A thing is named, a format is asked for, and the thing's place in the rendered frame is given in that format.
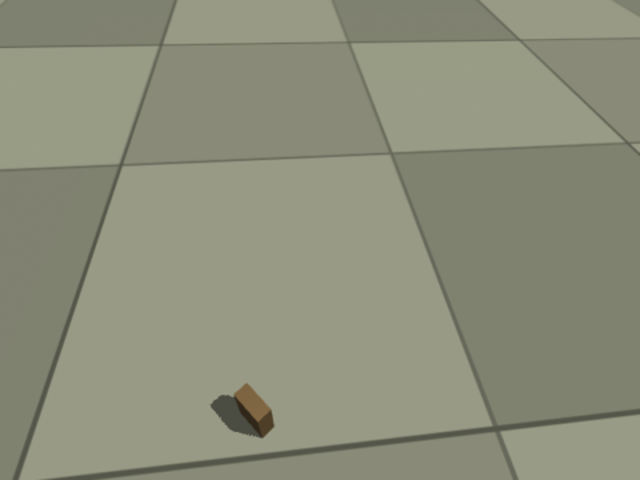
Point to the carton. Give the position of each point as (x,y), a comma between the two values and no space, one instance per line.
(254,410)

